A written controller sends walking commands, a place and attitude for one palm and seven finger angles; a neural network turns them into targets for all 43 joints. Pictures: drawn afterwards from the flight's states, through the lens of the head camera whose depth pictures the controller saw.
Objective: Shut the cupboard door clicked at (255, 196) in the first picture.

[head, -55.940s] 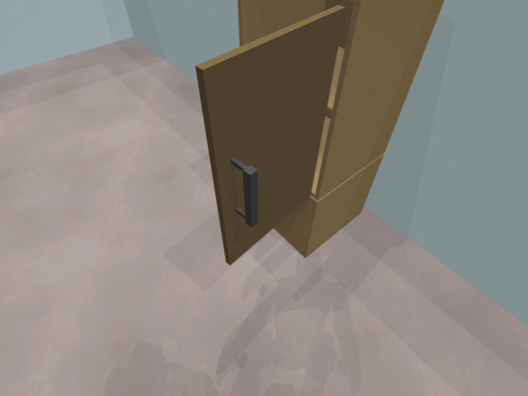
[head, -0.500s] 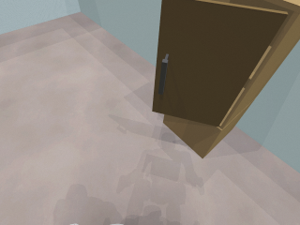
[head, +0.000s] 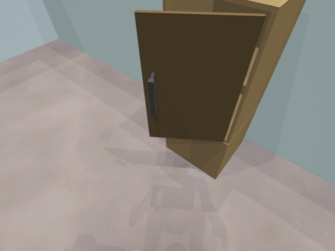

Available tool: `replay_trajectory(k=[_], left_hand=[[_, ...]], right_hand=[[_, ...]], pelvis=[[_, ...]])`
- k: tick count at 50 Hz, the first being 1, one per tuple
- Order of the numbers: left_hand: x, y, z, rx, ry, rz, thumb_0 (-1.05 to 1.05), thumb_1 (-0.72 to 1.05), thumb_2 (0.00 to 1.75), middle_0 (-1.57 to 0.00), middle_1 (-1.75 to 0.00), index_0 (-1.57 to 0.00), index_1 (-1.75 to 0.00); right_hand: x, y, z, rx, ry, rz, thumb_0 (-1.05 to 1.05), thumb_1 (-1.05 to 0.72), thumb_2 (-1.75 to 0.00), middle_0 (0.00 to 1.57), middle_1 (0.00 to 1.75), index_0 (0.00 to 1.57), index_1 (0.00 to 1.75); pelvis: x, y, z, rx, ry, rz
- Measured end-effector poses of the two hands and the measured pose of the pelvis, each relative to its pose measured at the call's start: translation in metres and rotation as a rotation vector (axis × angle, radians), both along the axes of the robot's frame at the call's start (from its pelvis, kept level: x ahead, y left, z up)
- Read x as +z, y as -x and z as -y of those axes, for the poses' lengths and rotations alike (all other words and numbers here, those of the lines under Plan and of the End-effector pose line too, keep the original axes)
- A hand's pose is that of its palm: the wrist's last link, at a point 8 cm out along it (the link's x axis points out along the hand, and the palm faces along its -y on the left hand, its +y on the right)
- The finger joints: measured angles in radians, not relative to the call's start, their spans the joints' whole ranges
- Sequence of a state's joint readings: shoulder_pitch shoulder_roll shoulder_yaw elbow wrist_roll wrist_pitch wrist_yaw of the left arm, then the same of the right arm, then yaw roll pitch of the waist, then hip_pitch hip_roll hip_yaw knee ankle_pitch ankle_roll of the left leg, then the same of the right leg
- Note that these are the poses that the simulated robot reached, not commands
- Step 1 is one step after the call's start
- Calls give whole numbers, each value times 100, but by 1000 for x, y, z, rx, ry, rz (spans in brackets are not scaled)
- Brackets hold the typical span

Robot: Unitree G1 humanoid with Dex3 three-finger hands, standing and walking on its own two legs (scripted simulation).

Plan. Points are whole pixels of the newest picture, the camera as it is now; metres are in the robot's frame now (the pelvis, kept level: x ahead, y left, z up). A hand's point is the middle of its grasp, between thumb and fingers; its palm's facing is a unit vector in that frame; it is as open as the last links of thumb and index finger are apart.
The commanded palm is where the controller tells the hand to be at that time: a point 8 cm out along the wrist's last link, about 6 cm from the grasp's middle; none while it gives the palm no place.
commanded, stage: take the last steps up to it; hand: left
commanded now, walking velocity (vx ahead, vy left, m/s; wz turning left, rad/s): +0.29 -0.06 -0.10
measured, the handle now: (153, 95) +0.66 +0.09 -0.04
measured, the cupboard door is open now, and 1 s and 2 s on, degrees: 34 34 34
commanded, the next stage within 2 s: come to a stop and stand still in 0.44 s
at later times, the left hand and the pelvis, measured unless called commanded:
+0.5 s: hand (113, 226) +0.22 +0.18 -0.16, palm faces -0.05 -0.98 -0.18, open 7.4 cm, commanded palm none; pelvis +0.13 -0.01 +0.01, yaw -4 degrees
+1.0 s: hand (123, 210) +0.27 +0.16 -0.17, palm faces +0.02 -0.97 -0.22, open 7.3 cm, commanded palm none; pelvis +0.19 -0.03 +0.00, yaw -3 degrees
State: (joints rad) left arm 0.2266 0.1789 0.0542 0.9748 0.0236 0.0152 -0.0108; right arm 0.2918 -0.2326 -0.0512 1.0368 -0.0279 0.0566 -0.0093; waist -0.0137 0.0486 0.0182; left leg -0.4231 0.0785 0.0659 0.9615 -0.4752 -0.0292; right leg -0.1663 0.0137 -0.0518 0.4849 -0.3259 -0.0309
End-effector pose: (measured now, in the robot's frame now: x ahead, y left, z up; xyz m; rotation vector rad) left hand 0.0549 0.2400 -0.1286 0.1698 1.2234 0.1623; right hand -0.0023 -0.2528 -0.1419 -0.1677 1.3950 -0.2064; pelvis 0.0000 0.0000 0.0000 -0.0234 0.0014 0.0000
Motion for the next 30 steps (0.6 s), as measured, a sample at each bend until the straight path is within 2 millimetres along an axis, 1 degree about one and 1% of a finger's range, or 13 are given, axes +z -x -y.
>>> replay_trajectory(k=[3, 8, 11, 13, 14, 16, 21, 24, 26, 28, 30], left_hand=[[-3, 9, 6, 9, 19, -50, 0, 90, 90, -20, -30, -20, -30], [-18, 16, 7, 29, 67, -148, 0, 90, 90, -20, -30, -20, -30], [-34, 12, 1, 43, 90, -198, 0, 90, 90, -20, -30, -20, -30], [-37, 2, -2, 22, 91, -229, 0, 90, 90, -20, -30, -20, -30], [-36, -6, -4, 8, 88, -236, 0, 90, 90, -20, -30, -20, -30], [-30, -28, -6, -14, 82, -223, 1, 91, 90, -20, -30, -20, -30], [-12, -101, -1, -44, 62, -109, 1, 91, 90, -19, -30, -20, -30], [-4, -145, 10, -71, 44, -45, 0, 91, 90, -19, -30, -20, -30], [-1, -172, 20, -92, 30, -12, 0, 91, 90, -19, -30, -20, -30], [-1, -197, 32, -107, 16, 18, 0, 91, 90, -19, -30, -20, -30], [-5, -216, 43, -112, -4, 46, 0, 91, 90, -19, -30, -20, -30]], right_hand=[[9, -19, 2, 1, 5, 32, 1, -91, -90, 20, 30, 20, 30], [18, -66, -6, 22, 23, 98, 1, -91, -90, 20, 30, 20, 30], [14, -93, -15, 40, 45, 142, 1, -91, -90, 20, 30, 20, 30], [14, -103, -22, 33, 51, 161, 0, -91, -90, 20, 30, 20, 30], [15, -105, -24, 23, 51, 164, 0, -91, -90, 20, 30, 20, 30], [18, -105, -29, 3, 43, 150, 0, -90, -90, 20, 30, 20, 30], [19, -92, -36, -38, -4, 42, 0, -90, -90, 20, 30, 20, 30], [14, -85, -35, -74, -40, -24, 0, -90, -90, 20, 30, 20, 30], [8, -84, -30, -99, -63, -62, 0, -90, -90, 20, 30, 20, 30], [-1, -86, -22, -121, -84, -94, 0, -90, -90, 20, 30, 20, 30], [-13, -93, -12, -134, -101, -118, 0, -90, -90, 20, 30, 20, 30]], pelvis=[[5, -13, 1, -1, -8, -4], [3, -40, -6, -3, -1, -9], [-8, -60, -14, -15, 3, -5], [-9, -70, -17, -38, -5, -1], [-8, -76, -17, -47, -6, 0], [-2, -86, -16, -54, -6, 1], [9, -112, -7, -60, -7, 2], [10, -128, 3, -64, -15, 4], [7, -140, 12, -65, -23, 6], [2, -154, 24, -69, -34, 11], [-7, -168, 36, -71, -46, 11]])
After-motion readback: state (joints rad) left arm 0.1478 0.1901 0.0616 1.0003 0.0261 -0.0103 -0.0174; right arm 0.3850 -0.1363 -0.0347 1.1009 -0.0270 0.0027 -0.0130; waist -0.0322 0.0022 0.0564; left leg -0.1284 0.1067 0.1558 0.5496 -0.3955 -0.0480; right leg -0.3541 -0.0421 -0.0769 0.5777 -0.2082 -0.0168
